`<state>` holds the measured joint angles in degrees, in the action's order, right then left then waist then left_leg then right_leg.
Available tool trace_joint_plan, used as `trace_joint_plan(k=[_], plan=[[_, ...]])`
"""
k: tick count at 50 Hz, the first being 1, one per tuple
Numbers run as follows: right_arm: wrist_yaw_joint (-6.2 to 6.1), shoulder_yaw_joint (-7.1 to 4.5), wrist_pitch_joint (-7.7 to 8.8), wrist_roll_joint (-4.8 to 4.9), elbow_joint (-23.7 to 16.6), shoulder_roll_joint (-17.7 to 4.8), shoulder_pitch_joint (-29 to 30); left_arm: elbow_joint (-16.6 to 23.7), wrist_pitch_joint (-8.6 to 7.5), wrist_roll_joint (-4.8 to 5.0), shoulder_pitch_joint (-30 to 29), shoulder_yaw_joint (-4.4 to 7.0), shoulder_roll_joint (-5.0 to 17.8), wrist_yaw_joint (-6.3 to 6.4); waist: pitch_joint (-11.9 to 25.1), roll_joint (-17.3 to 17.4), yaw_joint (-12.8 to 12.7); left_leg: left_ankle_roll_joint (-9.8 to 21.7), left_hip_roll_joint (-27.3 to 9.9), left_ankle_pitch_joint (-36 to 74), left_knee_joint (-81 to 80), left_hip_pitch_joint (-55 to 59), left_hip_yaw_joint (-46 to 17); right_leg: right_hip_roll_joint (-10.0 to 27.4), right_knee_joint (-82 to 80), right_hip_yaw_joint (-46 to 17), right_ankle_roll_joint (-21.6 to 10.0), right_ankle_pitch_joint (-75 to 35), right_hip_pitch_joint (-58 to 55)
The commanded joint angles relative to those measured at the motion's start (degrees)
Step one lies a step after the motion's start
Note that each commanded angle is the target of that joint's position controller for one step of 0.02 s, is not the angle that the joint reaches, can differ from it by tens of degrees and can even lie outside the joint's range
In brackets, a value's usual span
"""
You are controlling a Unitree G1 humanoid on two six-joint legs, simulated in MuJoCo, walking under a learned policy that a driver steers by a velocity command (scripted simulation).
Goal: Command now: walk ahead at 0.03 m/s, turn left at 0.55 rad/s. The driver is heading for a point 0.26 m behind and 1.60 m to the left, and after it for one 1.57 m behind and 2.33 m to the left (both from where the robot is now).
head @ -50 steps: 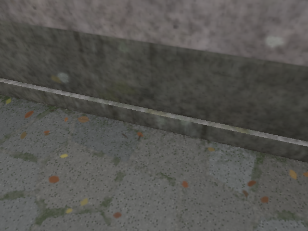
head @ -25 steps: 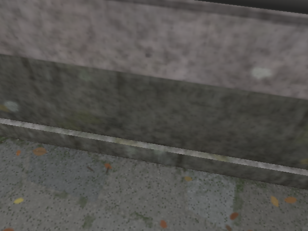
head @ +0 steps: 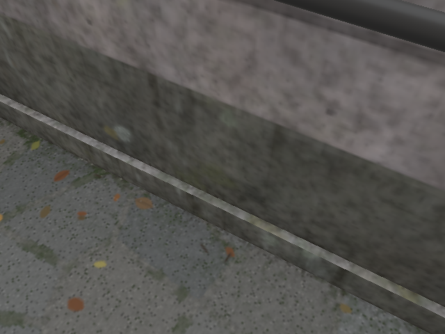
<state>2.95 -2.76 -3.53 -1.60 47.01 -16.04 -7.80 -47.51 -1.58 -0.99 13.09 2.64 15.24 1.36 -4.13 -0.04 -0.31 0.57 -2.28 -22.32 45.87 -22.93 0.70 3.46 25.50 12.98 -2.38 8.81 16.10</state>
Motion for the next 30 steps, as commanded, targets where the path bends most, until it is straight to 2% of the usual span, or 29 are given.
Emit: trace_joint_plan(k=[1, 2, 3, 4, 5, 6, 7, 8, 9, 10, 12, 14, 15, 16, 17, 19, 20, 21, 22, 23, 24, 25, 26, 27, 28, 29, 30], plan=[[0.3, -1.04, 0.54, 0.55, -2.8, -4.8, -4.1, 3.0, 0.24, 0.24, -0.4, 2.75, 10.0, -0.62, 7.2, -8.1, 1.4, 1.6, 1.5, 0.7, -9.2, 10.3, 2.6, 14.4, -5.0, -8.2, -5.8, -4.4, -1.0], [0.09, -1.12, 0.8, 0.39, -2.1, -5.1, -5.9, 2.3, 0.59, 0.62, 0.1, 2.99, 10.1, -0.75, 6.8, -6.6, 2.1, 2.2, 2.4, 4.4, -16.0, 13.8, 2.9, 13.6, -1.5, -6.6, -3.8, -4.7, 0.3], [-0.26, -1.53, 1.23, -0.2, -1.5, -6.9, -7.1, 1.3, 1.12, 0.49, 2.8, 3.09, 9.1, -1.09, 5.0, -0.3, 2.3, 3.0, 1.0, 6.6, -25.0, 16.0, -2.2, 11.1, 5.8, -3.7, -0.6, 0.0, 2.9], [-1.27, -2.76, 1.28, -0.37, -3.3, -14.0, -5.9, 3.6, 1.82, 0.07, 4.1, 1.97, 4.1, -1.55, 3.0, 18.0, 1.2, 7.6, -14.4, 11.9, -34.2, 17.9, -24.9, 2.8, 18.8, 0.8, 4.3, 19.3, 15.1], [-2.3, -4.3, 1.86, -1.03, -2.3, -18.6, -8.7, 6.8, 2.43, 0.2, -2.8, 1.82, 4.8, 0.52, 0.6, 17.6, 4.2, 15.1, -19.8, 24.0, -33.4, 10.7, -30.9, -2.0, 26.6, -8.5, 5.3, 25.5, 16.5], [-3.04, -4.03, 2.11, -0.73, -1.7, -15.8, -7.8, 6.9, 2.92, 0.83, -3.6, 1.74, 5.6, 1.07, 0.8, 11.7, 2.4, 14.5, -15.8, 25.0, -31.5, 11.7, -24.7, -0.9, 30.2, -12.7, 4.9, 20.8, 15.8], [-3.57, -3.31, 1.95, 0.01, -2.4, -13.0, -4.1, 6.1, 2.78, 1.6, -2.8, 1.81, 6.0, 0.95, 0.6, 10.6, 0.5, 13.2, -12.1, 24.8, -30.7, 11.4, -20.8, -1.4, 31.1, -13.4, 4.6, 16.7, 15.6], [-3.62, -2.9, 1.9, 0.22, -3.7, -11.1, -0.7, 5.4, 2.38, 1.48, -1.4, 2.09, 7.0, 0.77, 1.8, 9.7, -0.9, 11.7, -9.2, 25.4, -29.8, 13.9, -18.2, -1.7, 31.3, -13.8, 4.5, 13.5, 16.3], [-3.48, -2.42, 2.25, 0.61, -4.3, -9.8, -0.2, 5.0, 2.42, 0.54, -0.6, 2.28, 7.7, 0.33, 3.7, 10.4, -0.9, 11.9, -7.8, 31.6, -28.4, 15.9, -16.7, -1.9, 32.4, -13.4, 4.5, 11.8, 16.0], [-3.12, -2.09, 2.32, 0.91, -4.5, -8.8, 0.0, 4.9, 2.57, 0.12, -0.8, 2.05, 7.2, 0.04, 5.9, 9.2, -0.8, 12.0, -7.5, 38.0, -26.7, 17.8, -16.2, -2.6, 33.6, -13.4, 4.8, 11.9, 15.6], [-2.85, -2.4, 2.5, 1.1, -3.8, -9.9, -2.9, 5.8, 2.82, 0.46, -1.7, 1.64, 6.1, -0.09, 7.8, 5.9, 0.0, 12.6, -8.2, 42.5, -25.1, 20.1, -17.1, -2.8, 32.5, -13.8, 5.3, 12.5, 15.2], [-2.98, -2.77, 2.43, 0.87, -3.3, -11.0, -4.8, 6.7, 3.11, 0.82, -3.2, 1.24, 5.5, 0.14, 7.2, 6.2, 1.1, 13.3, -8.9, 39.0, -25.0, 20.8, -19.8, -2.9, 28.8, -14.2, 5.4, 13.3, 15.5], [-3.51, -2.63, 2.33, 0.39, -4.3, -10.6, -3.2, 6.1, 3.54, 0.64, -3.2, 1.21, 5.5, 0.82, 6.4, 8.6, 0.9, 13.3, -8.9, 36.0, -25.3, 19.3, -21.3, -2.9, 26.2, -14.5, 5.1, 14.0, 14.7], [-3.66, -2.66, 2.24, 0.19, -4.5, -10.6, -3.2, 6.3, 3.75, 0.68, -3.5, 1.1, 5.8, 1.18, 6.1, 8.9, 1.4, 13.3, -8.9, 32.7, -25.5, 18.3, -22.7, -3.2, 23.9, -14.6, 4.8, 14.3, 13.3], [-3.53, -3.03, 2.11, 0.19, -4.4, -11.5, -5.1, 6.8, 3.51, 0.42, -3.9, 1.4, 6.4, 1.11, 6.4, 8.0, 2.1, 13.2, -8.3, 28.7, -25.4, 17.3, -23.3, -3.7, 21.5, -14.5, 4.6, 14.7, 11.3], [-3.16, -3.45, 1.92, 0.01, -4.7, -12.3, -4.4, 7.2, 3.19, 0.77, -4.4, 1.29, 6.2, 1.08, 5.9, 8.6, 2.1, 12.8, -7.5, 24.4, -24.9, 15.1, -25.7, -4.8, 16.4, -14.5, 4.1, 15.2, 8.0], [-3.03, -3.77, 1.55, -0.15, -4.7, -12.5, -4.1, 7.0, 2.6, 0.95, -2.8, 1.15, 5.5, 1.09, 6.4, 7.9, 2.1, 12.6, -7.0, 22.2, -24.5, 13.7, -26.3, -5.5, 12.7, -14.2, 3.5, 15.5, 4.8], [-2.82, -3.99, 1.49, -0.12, -4.7, -12.8, -3.2, 6.8, 2.16, 1.19, -1.4, 1.25, 5.5, 1.37, 5.7, 8.4, 1.3, 11.6, -6.0, 20.5, -24.0, 11.5, -27.4, -6.1, 8.1, -14.2, 3.1, 14.1, 1.2], [-2.7, -3.96, 1.43, 0.24, -5.0, -12.5, -1.4, 6.4, 1.62, 1.06, 0.9, 1.31, 5.4, 1.66, 5.2, 8.2, -0.6, 9.9, -4.3, 18.5, -22.7, 8.4, -27.8, -6.4, 0.9, -14.0, 2.7, 10.1, -4.1], [-2.79, -3.54, 1.58, 0.82, -5.4, -11.0, 0.0, 5.9, 0.9, 0.57, 3.4, 1.58, 6.2, 2.1, 5.2, 6.6, -2.2, 7.2, -1.7, 14.5, -20.2, 4.0, -26.7, -3.9, -6.4, -15.5, 2.2, 5.9, -10.4], [-2.91, -2.28, 2.0, 1.28, -6.2, -6.2, -1.4, 6.2, 0.4, -0.55, 4.8, 2.43, 10.6, 2.59, 6.9, -3.6, -1.4, 3.9, 3.6, 3.9, -10.7, -1.3, -20.2, 8.9, -13.0, -27.3, 0.0, 11.8, -15.8], [-3.24, -2.13, 1.97, 0.61, -5.9, -4.9, -4.3, 8.7, 0.59, -0.65, -1.8, 3.43, 16.1, 2.55, 4.0, -13.1, 0.7, 1.7, 12.8, -10.4, 0.7, -9.5, -8.5, 20.5, -16.6, -41.3, -6.0, 8.8, -12.0], [-2.84, -3.06, 1.69, -1.51, -5.9, -9.5, -3.0, 8.0, 0.79, -0.65, 0.1, 3.43, 14.7, 2.19, 4.3, -10.6, 0.1, 1.4, 6.7, -10.8, 11.2, -8.1, -8.6, 23.2, -14.3, -40.1, -10.8, 1.1, -7.9], [-2.19, -3.68, 1.58, -1.4, -4.6, -10.4, -3.3, 8.1, 0.62, -0.23, -1.3, 2.25, 10.3, 1.76, 3.6, -7.3, 1.2, 1.4, 6.0, -7.7, 15.2, -7.0, -9.2, 19.6, -13.0, -34.2, -10.7, -2.9, -6.7], [-1.59, -3.77, 1.28, -1.26, -3.4, -9.8, -4.5, 8.5, 0.54, -0.06, -3.4, 1.79, 8.2, 1.48, 2.1, -6.3, 2.1, 0.8, 5.5, -4.5, 17.8, -6.6, -8.0, 15.2, -11.9, -27.0, -8.8, -5.3, -5.9], [-0.79, -3.8, 0.67, -1.05, -3.0, -9.6, -4.9, 8.9, 0.33, -0.3, -4.9, 1.6, 7.3, 1.39, 2.8, -8.1, 2.6, 0.0, 5.0, -2.1, 18.3, -7.1, -6.8, 11.9, -10.7, -22.2, -7.2, -7.4, -7.6], [-0.17, -3.52, 0.29, -0.72, -2.9, -8.8, -4.8, 8.9, 0.05, -0.41, -4.3, 1.5, 7.0, 1.44, 2.9, -9.0, 1.7, -0.9, 5.0, -1.4, 17.9, -8.4, -5.8, 10.8, -9.6, -19.3, -6.9, -12.8, -9.6]])
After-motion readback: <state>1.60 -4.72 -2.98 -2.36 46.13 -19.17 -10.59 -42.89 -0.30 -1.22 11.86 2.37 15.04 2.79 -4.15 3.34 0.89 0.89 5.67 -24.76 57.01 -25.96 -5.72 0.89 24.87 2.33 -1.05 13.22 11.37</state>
